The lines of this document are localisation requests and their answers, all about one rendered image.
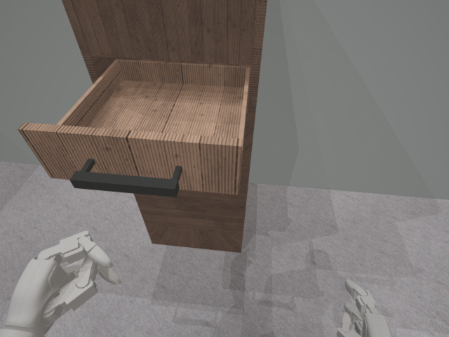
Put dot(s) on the handle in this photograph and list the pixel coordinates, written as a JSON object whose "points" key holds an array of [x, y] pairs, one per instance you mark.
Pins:
{"points": [[84, 179]]}

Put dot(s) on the right robot hand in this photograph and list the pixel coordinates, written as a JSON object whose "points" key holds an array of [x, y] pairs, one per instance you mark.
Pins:
{"points": [[370, 324]]}

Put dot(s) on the drawer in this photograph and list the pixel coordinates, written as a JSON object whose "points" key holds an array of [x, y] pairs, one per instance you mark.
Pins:
{"points": [[144, 118]]}

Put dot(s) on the left robot hand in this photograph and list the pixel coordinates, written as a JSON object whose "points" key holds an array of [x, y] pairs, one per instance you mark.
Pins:
{"points": [[34, 305]]}

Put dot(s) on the cabinet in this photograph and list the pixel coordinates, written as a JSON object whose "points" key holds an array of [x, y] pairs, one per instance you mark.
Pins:
{"points": [[212, 32]]}

